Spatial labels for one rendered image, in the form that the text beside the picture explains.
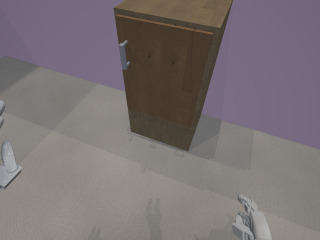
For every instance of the handle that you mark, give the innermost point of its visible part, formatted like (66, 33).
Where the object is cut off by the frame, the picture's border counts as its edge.
(124, 62)

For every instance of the robot left hand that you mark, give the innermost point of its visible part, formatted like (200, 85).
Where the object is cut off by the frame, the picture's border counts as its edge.
(9, 170)

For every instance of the cupboard door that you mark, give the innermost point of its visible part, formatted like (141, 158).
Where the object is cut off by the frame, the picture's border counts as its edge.
(167, 64)

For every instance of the robot right hand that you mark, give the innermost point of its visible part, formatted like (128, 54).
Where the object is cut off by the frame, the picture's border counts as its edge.
(253, 226)

